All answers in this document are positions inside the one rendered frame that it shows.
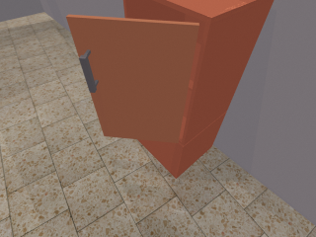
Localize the cupboard door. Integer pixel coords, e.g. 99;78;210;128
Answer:
66;14;199;143

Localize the handle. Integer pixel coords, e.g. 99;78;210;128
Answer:
79;49;99;93

